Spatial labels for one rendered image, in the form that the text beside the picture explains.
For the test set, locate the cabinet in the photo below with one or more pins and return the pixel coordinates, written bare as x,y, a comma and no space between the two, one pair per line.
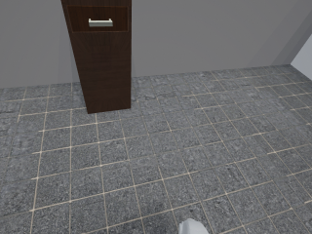
103,60

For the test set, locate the robot right thigh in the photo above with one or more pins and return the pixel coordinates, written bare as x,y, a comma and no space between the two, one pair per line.
192,227

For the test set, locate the drawer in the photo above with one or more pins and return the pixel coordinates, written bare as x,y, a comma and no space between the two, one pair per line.
80,14

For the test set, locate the handle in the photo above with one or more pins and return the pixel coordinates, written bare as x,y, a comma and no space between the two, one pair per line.
97,23

